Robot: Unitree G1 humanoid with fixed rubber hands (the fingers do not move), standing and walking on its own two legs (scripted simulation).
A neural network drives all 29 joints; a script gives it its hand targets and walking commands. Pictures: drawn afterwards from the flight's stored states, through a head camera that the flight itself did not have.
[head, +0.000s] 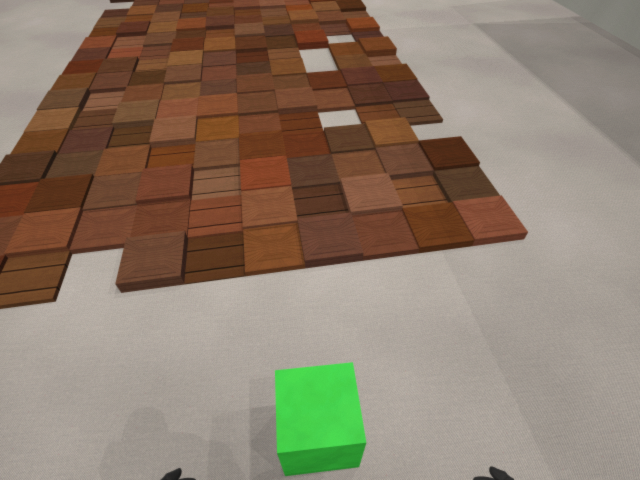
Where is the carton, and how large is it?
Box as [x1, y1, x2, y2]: [275, 362, 365, 475]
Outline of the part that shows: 352,362 275,370 277,454 285,475 356,467 359,465 365,445 365,437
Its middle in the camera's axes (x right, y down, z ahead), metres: -0.01 +0.49 +1.06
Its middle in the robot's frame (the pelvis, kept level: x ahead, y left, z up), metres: +0.40 +0.03 -0.64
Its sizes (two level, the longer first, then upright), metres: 0.210 0.200 0.250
